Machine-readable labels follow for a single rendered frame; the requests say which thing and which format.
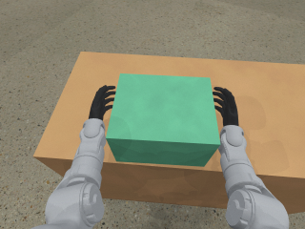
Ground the pedestal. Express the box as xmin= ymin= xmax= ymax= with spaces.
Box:
xmin=33 ymin=52 xmax=305 ymax=215

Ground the carton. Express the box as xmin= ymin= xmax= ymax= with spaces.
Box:
xmin=106 ymin=73 xmax=221 ymax=167

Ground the left robot upper arm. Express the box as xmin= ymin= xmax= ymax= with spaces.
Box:
xmin=31 ymin=182 xmax=105 ymax=229

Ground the right robot upper arm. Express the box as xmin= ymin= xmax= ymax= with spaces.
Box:
xmin=225 ymin=189 xmax=289 ymax=229

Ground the robot left forearm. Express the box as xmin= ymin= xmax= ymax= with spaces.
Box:
xmin=45 ymin=118 xmax=107 ymax=223

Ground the robot right forearm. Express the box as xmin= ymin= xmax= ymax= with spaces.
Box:
xmin=218 ymin=125 xmax=290 ymax=229

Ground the robot left hand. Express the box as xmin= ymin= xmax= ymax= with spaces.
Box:
xmin=89 ymin=85 xmax=116 ymax=121

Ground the robot right hand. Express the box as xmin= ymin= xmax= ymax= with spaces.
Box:
xmin=213 ymin=87 xmax=239 ymax=127

